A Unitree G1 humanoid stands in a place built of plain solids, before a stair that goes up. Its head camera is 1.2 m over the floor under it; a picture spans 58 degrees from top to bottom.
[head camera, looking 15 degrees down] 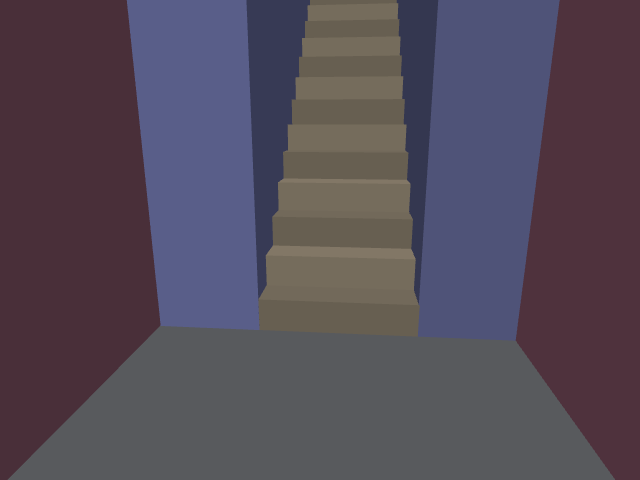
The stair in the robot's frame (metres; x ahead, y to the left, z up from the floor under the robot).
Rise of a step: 0.20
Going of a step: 0.24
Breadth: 0.95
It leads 5 degrees to the right of straight ahead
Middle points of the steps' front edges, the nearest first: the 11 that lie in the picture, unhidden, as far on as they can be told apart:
2.34 -0.10 0.20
2.57 -0.12 0.40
2.81 -0.14 0.60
3.05 -0.16 0.80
3.29 -0.19 1.00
3.52 -0.21 1.20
3.76 -0.23 1.40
4.00 -0.25 1.60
4.23 -0.27 1.80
4.47 -0.29 2.00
4.71 -0.31 2.20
